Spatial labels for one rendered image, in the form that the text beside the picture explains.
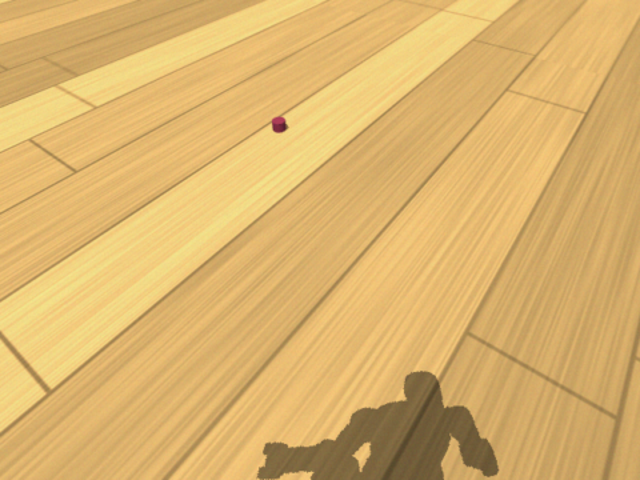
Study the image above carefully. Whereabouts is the tin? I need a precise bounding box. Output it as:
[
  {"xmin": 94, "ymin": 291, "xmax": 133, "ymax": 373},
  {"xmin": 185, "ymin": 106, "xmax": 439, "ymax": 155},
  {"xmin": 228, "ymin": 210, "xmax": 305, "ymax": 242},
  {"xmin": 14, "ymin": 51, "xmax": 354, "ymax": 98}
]
[{"xmin": 272, "ymin": 117, "xmax": 286, "ymax": 133}]

